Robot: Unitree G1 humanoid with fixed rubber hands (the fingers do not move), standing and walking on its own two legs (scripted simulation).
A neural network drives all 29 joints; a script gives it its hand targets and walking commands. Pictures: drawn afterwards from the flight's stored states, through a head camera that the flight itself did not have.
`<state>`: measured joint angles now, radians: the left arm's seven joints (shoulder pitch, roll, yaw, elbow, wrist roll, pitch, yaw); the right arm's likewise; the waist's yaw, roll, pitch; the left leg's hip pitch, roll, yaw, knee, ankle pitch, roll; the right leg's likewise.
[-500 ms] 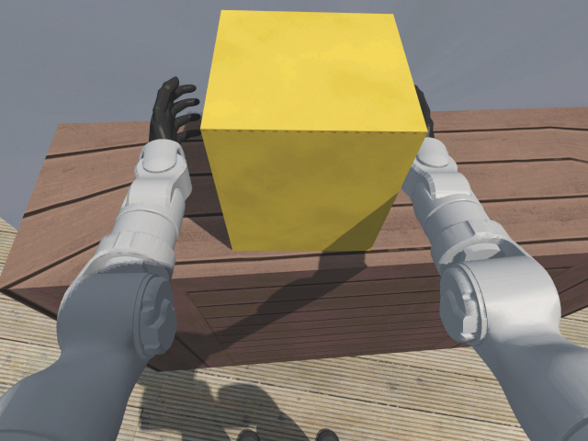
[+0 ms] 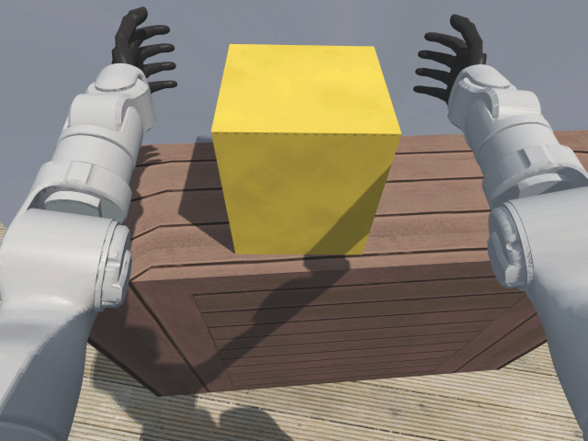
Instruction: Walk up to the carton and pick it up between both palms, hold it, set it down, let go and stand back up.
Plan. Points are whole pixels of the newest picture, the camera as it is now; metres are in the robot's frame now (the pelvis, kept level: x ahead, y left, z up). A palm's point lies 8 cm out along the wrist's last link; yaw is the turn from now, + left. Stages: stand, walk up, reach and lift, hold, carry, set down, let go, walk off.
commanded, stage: set down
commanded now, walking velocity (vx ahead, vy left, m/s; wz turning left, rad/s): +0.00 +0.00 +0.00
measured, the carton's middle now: (300, 156) +0.49 -0.01 +0.10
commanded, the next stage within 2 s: none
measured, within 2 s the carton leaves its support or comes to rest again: neither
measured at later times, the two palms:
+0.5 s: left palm (143, 110) +0.45 +0.19 +0.21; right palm (467, 105) +0.46 -0.21 +0.22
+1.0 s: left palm (142, 170) +0.40 +0.19 +0.16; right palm (467, 164) +0.40 -0.22 +0.16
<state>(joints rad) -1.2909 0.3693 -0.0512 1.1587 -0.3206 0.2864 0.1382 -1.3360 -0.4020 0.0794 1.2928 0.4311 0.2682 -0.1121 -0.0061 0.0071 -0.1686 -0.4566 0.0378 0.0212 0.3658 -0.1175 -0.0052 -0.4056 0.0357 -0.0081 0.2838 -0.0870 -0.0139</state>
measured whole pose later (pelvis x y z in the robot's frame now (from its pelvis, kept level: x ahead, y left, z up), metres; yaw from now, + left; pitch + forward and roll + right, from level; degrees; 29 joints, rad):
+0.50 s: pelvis +0.01 +0.00 +0.00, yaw +1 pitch +11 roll -1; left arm -0.96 0.36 -0.01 0.65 -0.33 0.51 0.11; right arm -1.06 -0.39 -0.05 0.91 0.35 0.39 -0.07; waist -0.04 0.00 -0.18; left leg -0.41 0.03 0.01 0.31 -0.10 -0.01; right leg -0.35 0.03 -0.02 0.22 -0.07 -0.01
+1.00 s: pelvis +0.01 -0.01 +0.01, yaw +1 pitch +2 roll -1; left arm -0.66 0.29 0.13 0.36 -0.16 0.58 0.05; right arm -0.73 -0.31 -0.04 0.58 0.34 0.40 -0.12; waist -0.05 -0.03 -0.02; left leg -0.22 0.03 0.01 0.31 -0.12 -0.02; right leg -0.18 0.04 -0.01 0.25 -0.11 -0.03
